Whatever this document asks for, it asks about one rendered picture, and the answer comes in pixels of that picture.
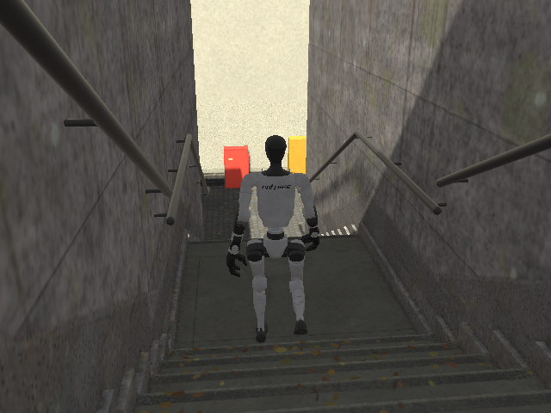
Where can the robot left forearm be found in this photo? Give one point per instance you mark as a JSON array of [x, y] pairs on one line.
[[237, 235]]

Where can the robot torso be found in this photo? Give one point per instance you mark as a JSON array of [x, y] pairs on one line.
[[275, 205]]

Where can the robot left upper arm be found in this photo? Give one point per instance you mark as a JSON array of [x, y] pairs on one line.
[[248, 182]]

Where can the robot right forearm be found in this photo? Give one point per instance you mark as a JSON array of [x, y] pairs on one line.
[[313, 225]]

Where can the right robot hand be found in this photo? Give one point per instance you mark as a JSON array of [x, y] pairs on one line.
[[307, 239]]

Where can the left robot hand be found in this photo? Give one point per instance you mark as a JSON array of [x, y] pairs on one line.
[[230, 262]]

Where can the right robot foot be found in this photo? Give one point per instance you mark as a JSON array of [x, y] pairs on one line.
[[300, 328]]

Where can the robot right upper arm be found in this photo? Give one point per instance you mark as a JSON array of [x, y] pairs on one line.
[[306, 194]]

